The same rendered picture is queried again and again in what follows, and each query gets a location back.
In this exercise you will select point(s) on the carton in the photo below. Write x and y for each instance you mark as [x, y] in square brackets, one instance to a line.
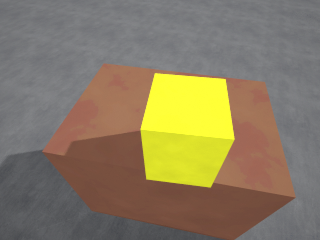
[187, 129]

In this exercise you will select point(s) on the pedestal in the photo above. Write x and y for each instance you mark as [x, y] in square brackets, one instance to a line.
[98, 150]

